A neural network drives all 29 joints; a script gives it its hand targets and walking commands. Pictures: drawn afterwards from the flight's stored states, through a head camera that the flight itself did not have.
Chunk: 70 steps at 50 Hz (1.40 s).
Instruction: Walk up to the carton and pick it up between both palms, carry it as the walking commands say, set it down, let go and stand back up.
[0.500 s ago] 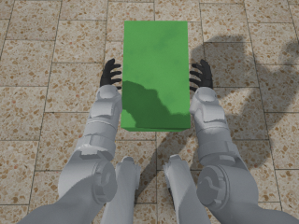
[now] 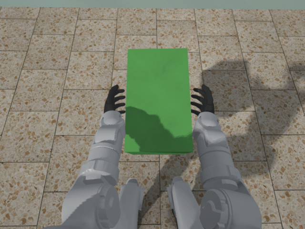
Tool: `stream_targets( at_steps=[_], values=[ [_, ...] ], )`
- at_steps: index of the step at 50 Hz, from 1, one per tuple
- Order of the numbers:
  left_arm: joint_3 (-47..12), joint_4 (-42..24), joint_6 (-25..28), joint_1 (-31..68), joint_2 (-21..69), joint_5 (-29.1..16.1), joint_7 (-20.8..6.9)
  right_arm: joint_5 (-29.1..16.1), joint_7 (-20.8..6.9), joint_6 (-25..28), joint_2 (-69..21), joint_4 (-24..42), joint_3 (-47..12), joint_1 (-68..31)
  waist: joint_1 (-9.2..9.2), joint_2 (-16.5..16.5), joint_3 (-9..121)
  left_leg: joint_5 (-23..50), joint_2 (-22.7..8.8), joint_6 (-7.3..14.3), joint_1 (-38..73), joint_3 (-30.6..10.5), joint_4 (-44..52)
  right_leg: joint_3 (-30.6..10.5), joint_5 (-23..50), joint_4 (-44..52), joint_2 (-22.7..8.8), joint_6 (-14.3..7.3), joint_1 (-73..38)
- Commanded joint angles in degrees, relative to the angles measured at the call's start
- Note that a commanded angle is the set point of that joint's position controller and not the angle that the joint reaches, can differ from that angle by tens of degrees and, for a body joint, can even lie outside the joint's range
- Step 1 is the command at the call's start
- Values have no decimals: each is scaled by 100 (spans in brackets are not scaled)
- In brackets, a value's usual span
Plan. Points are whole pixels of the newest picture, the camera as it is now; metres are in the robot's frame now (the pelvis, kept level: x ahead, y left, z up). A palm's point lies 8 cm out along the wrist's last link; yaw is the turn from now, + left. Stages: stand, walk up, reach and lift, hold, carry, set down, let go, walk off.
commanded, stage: reach and lift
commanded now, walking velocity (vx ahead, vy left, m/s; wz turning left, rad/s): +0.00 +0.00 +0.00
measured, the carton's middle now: (157, 106) +0.47 -0.02 -0.13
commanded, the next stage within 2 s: none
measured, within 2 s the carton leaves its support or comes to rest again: neither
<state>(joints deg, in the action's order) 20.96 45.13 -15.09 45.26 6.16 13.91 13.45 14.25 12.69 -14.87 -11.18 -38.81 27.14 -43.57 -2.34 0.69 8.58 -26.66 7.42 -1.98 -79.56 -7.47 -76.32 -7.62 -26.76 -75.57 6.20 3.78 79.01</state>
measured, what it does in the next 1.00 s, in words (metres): rises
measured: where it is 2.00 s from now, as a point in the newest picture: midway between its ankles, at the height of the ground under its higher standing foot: (155, 222)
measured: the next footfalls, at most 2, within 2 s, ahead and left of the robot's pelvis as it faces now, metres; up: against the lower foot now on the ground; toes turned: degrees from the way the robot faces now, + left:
none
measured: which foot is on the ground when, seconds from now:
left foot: down 0.00-1.00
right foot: down 0.00-1.00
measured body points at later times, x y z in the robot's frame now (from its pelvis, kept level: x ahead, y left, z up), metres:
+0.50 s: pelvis +0.02 +0.00 +0.07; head +0.15 +0.00 +0.50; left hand +0.41 +0.12 +0.02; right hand +0.40 -0.14 +0.03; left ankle +0.07 +0.12 -0.59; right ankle +0.07 -0.14 -0.59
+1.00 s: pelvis +0.03 +0.00 +0.12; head +0.11 +0.00 +0.57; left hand +0.39 +0.12 +0.09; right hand +0.38 -0.15 +0.10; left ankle +0.07 +0.12 -0.59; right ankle +0.07 -0.14 -0.59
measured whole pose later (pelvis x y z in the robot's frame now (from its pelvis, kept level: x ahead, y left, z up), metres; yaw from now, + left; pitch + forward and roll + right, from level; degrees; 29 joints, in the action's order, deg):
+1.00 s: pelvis +0.03 +0.00 +0.12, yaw +0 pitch +11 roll +0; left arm 19.3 36.8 -19.1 28.3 9.4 16.4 6.5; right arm 17.6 8.1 -18.7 -13.2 -33.3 22.4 -28.2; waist -2.6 0.4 2.3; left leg -15.1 4.6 -1.0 -35.3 -9.4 -39.3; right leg -8.9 -14.9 -38.3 3.8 2.1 34.8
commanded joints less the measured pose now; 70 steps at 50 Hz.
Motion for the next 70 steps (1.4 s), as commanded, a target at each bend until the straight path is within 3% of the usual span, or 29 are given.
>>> stream_targets(
  at_steps=[1,23,41,56,70],
  values=[
    [-2847,-74,339,3585,6046,-696,-2061,-703,-1993,97,-5830,-517,-3146,-3457,-56,169,4629,1390,223,61,2832,558,1104,726,1663,913,287,-113,-2686],
    [-3085,-362,386,2527,6131,-547,-2109,-503,-2039,153,-5886,-262,-3478,-2304,-84,144,3667,1902,76,99,4252,297,2503,538,2154,2305,136,-185,-4133],
    [-3231,-720,170,1993,6069,-530,-2323,-414,-2079,-83,-6066,-92,-3668,-1655,-66,60,2925,2207,-42,132,5414,267,3731,410,2518,3601,18,-180,-5579],
    [-3402,-1132,-344,1678,6152,-721,-2438,-615,-2201,-613,-6194,52,-3723,-1232,-44,18,2269,2330,-197,121,6345,287,4630,313,2703,4510,-75,-173,-6654],
    [-3559,-1541,-1144,1699,6357,-1060,-2420,-935,-2310,-1415,-6303,357,-3751,-1136,-35,-5,1613,2334,-309,120,7083,324,5097,273,2611,4937,-88,-160,-7257]
  ],
)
